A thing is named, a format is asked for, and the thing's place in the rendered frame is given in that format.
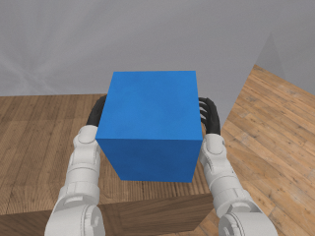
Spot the right robot upper arm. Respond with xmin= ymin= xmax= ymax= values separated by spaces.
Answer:
xmin=218 ymin=211 xmax=278 ymax=236

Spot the carton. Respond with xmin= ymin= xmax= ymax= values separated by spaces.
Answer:
xmin=95 ymin=71 xmax=203 ymax=183

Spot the pedestal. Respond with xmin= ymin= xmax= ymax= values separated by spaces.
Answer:
xmin=0 ymin=93 xmax=214 ymax=236

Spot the robot right hand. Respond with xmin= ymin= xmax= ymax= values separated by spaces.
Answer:
xmin=198 ymin=97 xmax=221 ymax=135

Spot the robot left hand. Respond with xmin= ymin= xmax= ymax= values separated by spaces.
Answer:
xmin=86 ymin=95 xmax=107 ymax=127

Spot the left robot forearm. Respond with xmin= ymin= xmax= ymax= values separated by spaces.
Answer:
xmin=44 ymin=125 xmax=101 ymax=236

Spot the right robot forearm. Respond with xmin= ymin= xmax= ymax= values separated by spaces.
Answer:
xmin=199 ymin=134 xmax=279 ymax=236

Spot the left robot upper arm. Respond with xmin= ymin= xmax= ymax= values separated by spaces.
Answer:
xmin=45 ymin=204 xmax=105 ymax=236

